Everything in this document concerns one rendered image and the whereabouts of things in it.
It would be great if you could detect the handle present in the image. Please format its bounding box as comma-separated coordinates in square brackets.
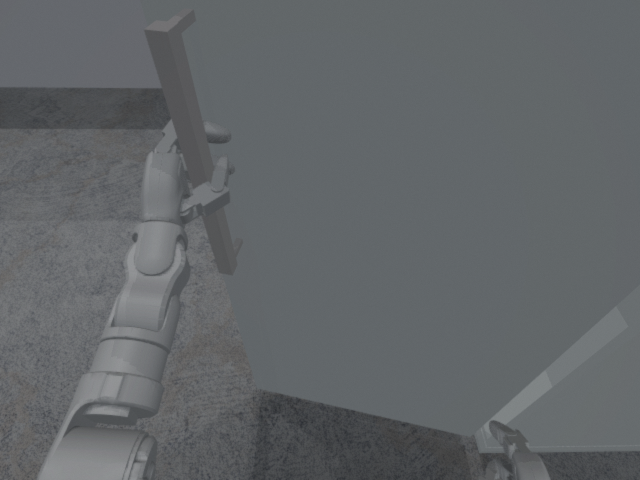
[144, 8, 243, 276]

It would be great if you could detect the left robot forearm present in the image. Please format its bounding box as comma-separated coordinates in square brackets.
[37, 220, 190, 480]

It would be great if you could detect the fridge door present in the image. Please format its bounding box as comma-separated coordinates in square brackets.
[140, 0, 640, 437]

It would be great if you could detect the left robot upper arm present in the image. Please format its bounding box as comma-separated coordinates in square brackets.
[43, 426, 158, 480]

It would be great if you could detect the left robot hand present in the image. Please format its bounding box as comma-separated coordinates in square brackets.
[141, 119, 235, 229]

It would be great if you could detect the right robot hand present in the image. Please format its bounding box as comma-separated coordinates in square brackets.
[479, 420, 551, 480]

